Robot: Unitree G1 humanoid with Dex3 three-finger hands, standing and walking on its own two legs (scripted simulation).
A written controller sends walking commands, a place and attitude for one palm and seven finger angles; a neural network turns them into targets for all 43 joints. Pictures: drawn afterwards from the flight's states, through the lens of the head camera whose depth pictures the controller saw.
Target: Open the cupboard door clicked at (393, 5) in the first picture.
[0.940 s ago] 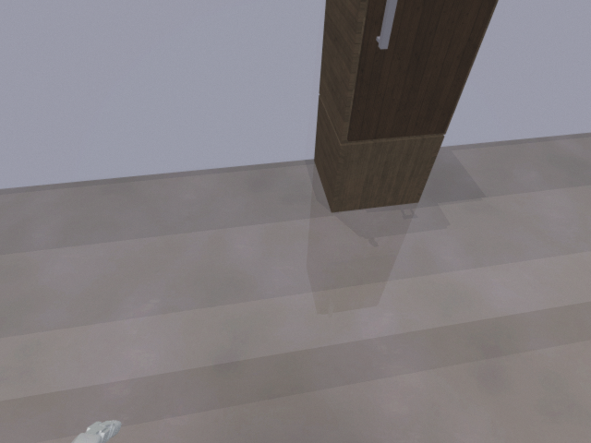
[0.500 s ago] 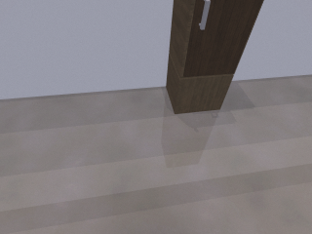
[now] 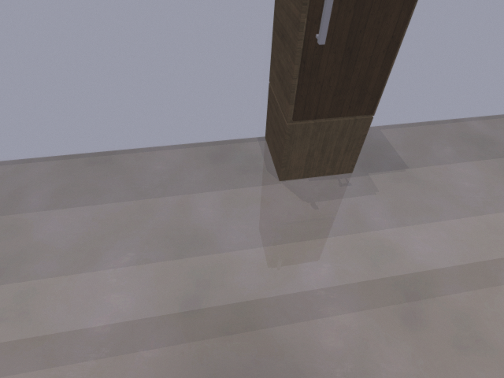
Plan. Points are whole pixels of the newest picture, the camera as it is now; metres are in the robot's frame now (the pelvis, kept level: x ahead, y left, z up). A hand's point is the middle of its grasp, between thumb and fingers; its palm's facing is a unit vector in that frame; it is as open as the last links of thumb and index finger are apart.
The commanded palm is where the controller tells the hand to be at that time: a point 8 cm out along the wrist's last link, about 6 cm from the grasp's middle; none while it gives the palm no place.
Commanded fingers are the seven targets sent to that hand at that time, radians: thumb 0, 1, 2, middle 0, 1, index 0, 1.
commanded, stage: look at it before walking up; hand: left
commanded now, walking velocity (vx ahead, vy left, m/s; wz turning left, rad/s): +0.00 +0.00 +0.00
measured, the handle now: (323, 19) +1.22 -0.18 +0.09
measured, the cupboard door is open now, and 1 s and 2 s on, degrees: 0 0 0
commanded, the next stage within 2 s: walk to a spot facing it in 0.60 s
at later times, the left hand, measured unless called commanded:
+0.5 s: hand out of the picture +0.08 +0.24 -0.16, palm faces -0.02 -0.94 -0.33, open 7.4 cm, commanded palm none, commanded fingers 0.00 0.90 0.90 -0.20 -0.30 -0.20 -0.30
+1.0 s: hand out of the picture +0.06 +0.21 -0.18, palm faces -0.11 -0.95 -0.28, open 7.4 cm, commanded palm none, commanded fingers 0.00 0.90 0.90 -0.20 -0.30 -0.20 -0.30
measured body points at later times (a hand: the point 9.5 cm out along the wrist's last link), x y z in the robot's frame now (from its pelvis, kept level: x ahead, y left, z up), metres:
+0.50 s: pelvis +0.01 +0.00 +0.00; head +0.01 +0.00 +0.45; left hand +0.08 +0.29 -0.13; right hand +0.09 -0.30 -0.13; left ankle +0.01 +0.11 -0.74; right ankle +0.01 -0.13 -0.74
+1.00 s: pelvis -0.01 -0.01 -0.01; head +0.01 -0.02 +0.44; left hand +0.07 +0.26 -0.16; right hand +0.05 -0.28 -0.16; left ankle +0.01 +0.11 -0.74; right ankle +0.00 -0.12 -0.74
